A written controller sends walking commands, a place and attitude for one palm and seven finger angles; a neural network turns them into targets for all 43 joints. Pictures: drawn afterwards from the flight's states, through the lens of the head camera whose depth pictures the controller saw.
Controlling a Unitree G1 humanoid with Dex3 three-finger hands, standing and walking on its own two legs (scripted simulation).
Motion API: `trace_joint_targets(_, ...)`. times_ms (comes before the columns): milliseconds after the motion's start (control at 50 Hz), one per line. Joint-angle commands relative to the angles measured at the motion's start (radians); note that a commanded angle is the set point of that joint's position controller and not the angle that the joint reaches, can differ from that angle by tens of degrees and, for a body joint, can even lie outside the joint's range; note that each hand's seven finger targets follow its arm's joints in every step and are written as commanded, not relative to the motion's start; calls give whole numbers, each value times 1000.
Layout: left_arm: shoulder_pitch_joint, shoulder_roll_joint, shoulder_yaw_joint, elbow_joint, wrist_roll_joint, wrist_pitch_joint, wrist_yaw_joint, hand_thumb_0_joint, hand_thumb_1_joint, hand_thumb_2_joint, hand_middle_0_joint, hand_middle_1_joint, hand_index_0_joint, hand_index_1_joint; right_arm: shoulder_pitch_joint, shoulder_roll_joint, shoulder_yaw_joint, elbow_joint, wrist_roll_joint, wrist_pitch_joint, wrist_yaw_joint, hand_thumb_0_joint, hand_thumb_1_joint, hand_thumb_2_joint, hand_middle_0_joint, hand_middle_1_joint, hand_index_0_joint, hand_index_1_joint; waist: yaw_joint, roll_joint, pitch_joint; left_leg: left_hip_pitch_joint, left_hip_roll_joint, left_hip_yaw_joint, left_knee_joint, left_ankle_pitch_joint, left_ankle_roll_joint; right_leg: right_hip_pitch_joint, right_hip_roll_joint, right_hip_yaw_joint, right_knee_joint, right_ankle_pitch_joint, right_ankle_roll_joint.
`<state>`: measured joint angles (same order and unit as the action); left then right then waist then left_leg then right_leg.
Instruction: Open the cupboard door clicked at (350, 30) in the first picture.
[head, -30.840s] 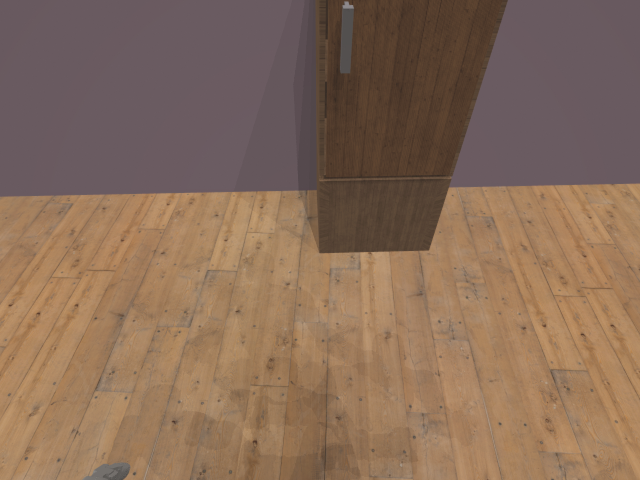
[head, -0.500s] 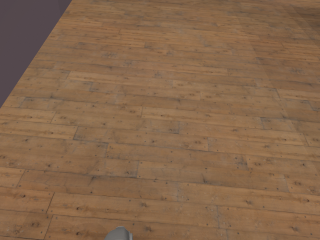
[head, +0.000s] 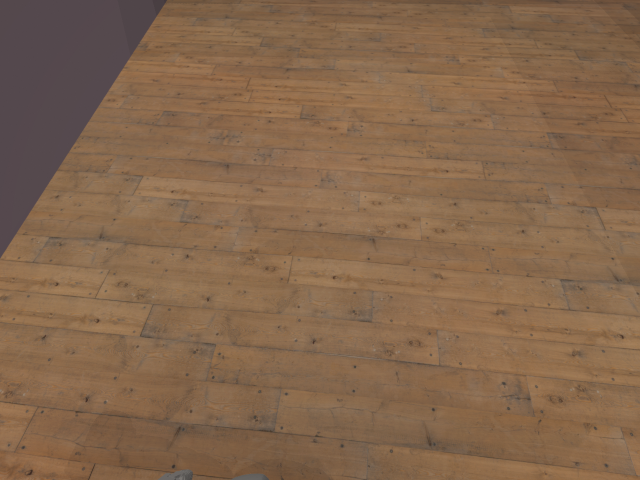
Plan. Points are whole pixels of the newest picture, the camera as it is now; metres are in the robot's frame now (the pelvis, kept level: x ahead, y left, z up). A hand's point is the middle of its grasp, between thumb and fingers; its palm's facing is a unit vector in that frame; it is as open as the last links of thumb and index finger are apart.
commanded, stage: turn to face it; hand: left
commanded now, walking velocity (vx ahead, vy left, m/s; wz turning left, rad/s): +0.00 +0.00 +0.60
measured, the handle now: out of the picture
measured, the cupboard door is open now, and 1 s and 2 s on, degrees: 40 40 40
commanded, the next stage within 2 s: none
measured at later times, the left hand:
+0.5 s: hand (186, 449) +0.18 +0.20 -0.15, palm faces +0.27 -0.93 -0.26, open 7.4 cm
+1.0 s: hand out of the picture +0.07 +0.17 -0.18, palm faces +0.59 -0.77 -0.24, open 7.4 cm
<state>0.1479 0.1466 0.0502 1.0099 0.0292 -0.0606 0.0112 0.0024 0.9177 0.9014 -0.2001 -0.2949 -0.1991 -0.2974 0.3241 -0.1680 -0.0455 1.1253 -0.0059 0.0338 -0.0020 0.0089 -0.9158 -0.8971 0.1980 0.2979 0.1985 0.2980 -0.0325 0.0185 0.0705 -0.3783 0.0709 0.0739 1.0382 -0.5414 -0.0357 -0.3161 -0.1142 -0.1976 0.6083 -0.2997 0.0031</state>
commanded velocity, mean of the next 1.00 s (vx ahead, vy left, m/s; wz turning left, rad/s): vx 0.00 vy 0.00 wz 0.60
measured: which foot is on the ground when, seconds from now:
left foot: up 0.00-0.16, down 0.18-0.50, up 0.52-0.88, down 0.90-1.00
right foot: down 0.00-0.18, up 0.20-0.50, down 0.52-0.88, up 0.90-1.00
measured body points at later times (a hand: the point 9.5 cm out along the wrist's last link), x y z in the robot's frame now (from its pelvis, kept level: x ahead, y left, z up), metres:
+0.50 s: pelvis +0.12 -0.02 +0.00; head +0.17 -0.02 +0.45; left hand +0.17 +0.25 -0.13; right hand +0.26 -0.25 -0.15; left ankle +0.08 +0.11 -0.73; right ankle +0.15 -0.15 -0.72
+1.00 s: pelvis +0.16 -0.02 +0.00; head +0.20 +0.03 +0.44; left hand +0.04 +0.21 -0.16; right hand +0.41 -0.16 -0.13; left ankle +0.11 +0.06 -0.73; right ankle +0.19 -0.17 -0.66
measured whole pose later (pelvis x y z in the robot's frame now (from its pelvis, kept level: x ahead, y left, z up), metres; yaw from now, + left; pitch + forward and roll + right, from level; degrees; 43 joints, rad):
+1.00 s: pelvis +0.16 -0.02 +0.00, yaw +35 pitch +1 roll +0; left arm 0.22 0.24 0.07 0.95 0.02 0.06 0.02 0.01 0.90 0.90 -0.20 -0.30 -0.20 -0.30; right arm 0.08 -0.22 -0.06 0.89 -0.01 0.03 0.01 0.01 -0.91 -0.90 0.20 0.30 0.20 0.30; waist 0.01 -0.04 0.12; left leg -0.33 0.00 0.08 0.63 -0.33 0.04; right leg -0.45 -0.13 -0.09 1.12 -0.52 0.08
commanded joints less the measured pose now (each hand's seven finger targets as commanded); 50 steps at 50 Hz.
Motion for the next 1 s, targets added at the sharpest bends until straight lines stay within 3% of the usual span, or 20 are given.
trace_joint_targets(0,114,159,39,-22,1,14,23,0,900,900,-200,-300,-200,-300,-69,-11,-3,-119,-3,-27,10,0,-900,-900,200,300,200,300,41,-188,-97,-119,30,7,-94,53,-10,205,-278,96,-218,626,-102)
trace_joint_targets(100,75,207,50,-54,-10,28,18,0,900,900,-200,-300,-200,-300,-32,-46,-11,-145,-12,-21,26,0,-900,-900,200,300,200,300,3,-144,-108,83,-43,109,-473,312,7,177,-223,-24,-51,562,-29)
trace_joint_targets(120,67,200,48,-68,-16,33,16,0,900,900,-200,-300,-200,-300,24,-104,-25,-142,-17,-26,25,0,-900,-900,200,300,200,300,-34,-35,-156,237,-9,62,-548,519,28,87,-202,-43,84,457,8)
trace_joint_targets(140,73,147,40,-105,-25,41,10,0,900,900,-200,-300,-200,-300,85,-212,-51,-156,-28,-32,19,0,-900,-900,200,300,200,300,-59,267,-213,388,237,-292,-600,883,157,-142,-59,-66,330,-23,82)
trace_joint_targets(160,12,132,26,-150,-23,51,15,0,900,900,-200,-300,-200,-300,126,-286,-66,-151,-24,-25,5,0,-900,-900,200,300,200,300,-95,307,-249,392,390,-473,-647,1051,284,-231,16,68,527,-439,86)
trace_joint_targets(220,-59,130,36,-141,-11,67,13,0,900,900,-200,-300,-200,-300,2,-244,-62,-185,-23,-33,-19,0,-900,-900,200,300,200,300,-42,192,-132,247,293,-385,-660,813,234,-322,-8,206,633,-219,82)
trace_joint_targets(280,0,124,35,-120,-12,74,1,0,900,900,-200,-300,-200,-300,-76,-221,-53,-216,-22,-43,-20,0,-900,-900,200,300,200,300,8,129,-142,254,201,-235,-640,886,186,-265,15,187,517,-129,97)
trace_joint_targets(440,91,142,36,-151,-14,60,0,0,900,900,-200,-300,-200,-300,-195,-257,-79,-272,-19,-12,-3,0,-900,-900,200,300,200,300,53,145,-143,108,127,-261,-564,654,141,58,105,112,-29,22,79)
trace_joint_targets(460,136,172,45,-144,-11,49,4,0,900,900,-200,-300,-200,-300,-213,-232,-78,-283,-11,-10,0,0,-900,-900,200,300,200,300,77,81,-149,20,76,-238,-486,523,97,186,57,146,-184,127,68)
trace_joint_targets(480,174,275,64,-144,7,35,15,0,900,900,-200,-300,-200,-300,-200,-158,-68,-302,0,-11,8,0,-900,-900,200,300,200,300,90,-223,-168,-173,-67,-96,-255,191,16,327,-205,421,-303,262,-9)
trace_joint_targets(500,167,331,62,-152,4,39,18,0,900,900,-200,-300,-200,-300,-212,-153,-65,-319,-4,-7,13,0,-900,-900,200,300,200,300,98,-361,-146,-224,-118,-69,14,-128,-7,254,-405,556,-321,368,-134)
trace_joint_targets(520,141,286,51,-160,-3,38,23,0,900,900,-200,-300,-200,-300,-227,-158,-65,-310,-11,3,15,0,-900,-900,200,300,200,300,82,-264,-103,-224,-78,-129,168,-59,0,174,-367,499,-307,343,-154)
trace_joint_targets(600,59,196,30,-178,-6,37,26,0,900,900,-200,-300,-200,-300,-232,-132,-51,-272,-9,18,28,0,-900,-900,200,300,200,300,27,-250,-85,-223,-28,-74,178,95,-32,208,-218,198,-219,604,-87)
trace_joint_targets(760,155,259,55,-140,1,37,24,0,900,900,-200,-300,-200,-300,-301,-100,-27,-292,0,9,40,0,-900,-900,200,300,200,300,73,-241,-123,-84,-53,49,-274,91,-9,344,-258,83,-132,776,-89)
trace_joint_targets(820,133,274,63,-141,-7,38,16,0,900,900,-200,-300,-200,-300,-222,-128,-35,-281,-7,-1,35,0,-900,-900,200,300,200,300,21,-191,-154,108,-86,94,-488,240,16,258,-247,15,-1,752,-41)
trace_joint_targets(840,111,267,61,-144,-13,38,11,0,900,900,-200,-300,-200,-300,-145,-170,-47,-265,-12,-7,34,0,-900,-900,200,300,200,300,-27,-109,-199,292,-40,49,-600,415,38,140,-230,-16,156,634,-1)
trace_joint_targets(860,100,205,51,-187,-24,45,1,0,900,900,-200,-300,-200,-300,-66,-295,-81,-258,-23,-15,26,0,-900,-900,200,300,200,300,-70,197,-253,514,239,-322,-610,805,184,-178,-84,-41,404,4,80)
trace_joint_targets(880,34,174,34,-233,-17,56,6,0,900,900,-200,-300,-200,-300,3,-359,-95,-240,-13,-4,18,0,-900,-900,200,300,200,300,-97,274,-261,494,397,-453,-633,1050,307,-288,-18,70,566,-390,90)
trace_joint_targets(900,-19,186,37,-230,-10,73,19,0,900,900,-200,-300,-200,-300,1,-334,-90,-230,-10,-7,7,0,-900,-900,200,300,200,300,-96,191,-243,425,361,-425,-635,915,294,-306,-26,162,607,-352,84)
trace_joint_targets(980,28,168,45,-165,-8,85,-1,0,900,900,-200,-300,-200,-300,-173,-255,-66,-274,-17,-22,-10,0,-900,-900,200,300,200,300,11,113,-108,225,187,-265,-678,711,198,-266,-9,193,570,-124,94)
